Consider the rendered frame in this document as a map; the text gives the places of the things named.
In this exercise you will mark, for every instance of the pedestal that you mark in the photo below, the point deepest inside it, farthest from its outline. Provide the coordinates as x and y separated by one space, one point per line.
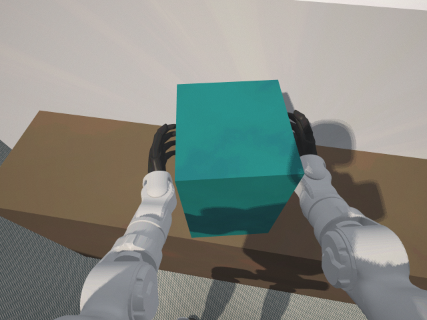
77 181

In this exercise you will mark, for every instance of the left robot forearm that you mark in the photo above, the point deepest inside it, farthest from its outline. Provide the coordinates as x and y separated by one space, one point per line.
148 230

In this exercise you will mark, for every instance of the right robot forearm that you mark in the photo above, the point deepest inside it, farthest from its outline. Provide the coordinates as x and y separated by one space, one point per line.
321 204

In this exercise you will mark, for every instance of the carton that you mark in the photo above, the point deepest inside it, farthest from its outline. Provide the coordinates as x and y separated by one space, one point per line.
236 159

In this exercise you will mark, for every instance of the right robot upper arm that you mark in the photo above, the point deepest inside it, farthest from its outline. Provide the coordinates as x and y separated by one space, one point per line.
370 265

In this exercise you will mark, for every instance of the right robot hand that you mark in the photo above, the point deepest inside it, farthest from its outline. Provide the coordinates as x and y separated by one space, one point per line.
303 134

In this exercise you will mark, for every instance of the left robot upper arm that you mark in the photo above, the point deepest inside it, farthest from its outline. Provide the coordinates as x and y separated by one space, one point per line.
119 290

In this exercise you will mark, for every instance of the left robot hand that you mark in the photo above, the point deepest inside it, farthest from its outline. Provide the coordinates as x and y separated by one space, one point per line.
157 156

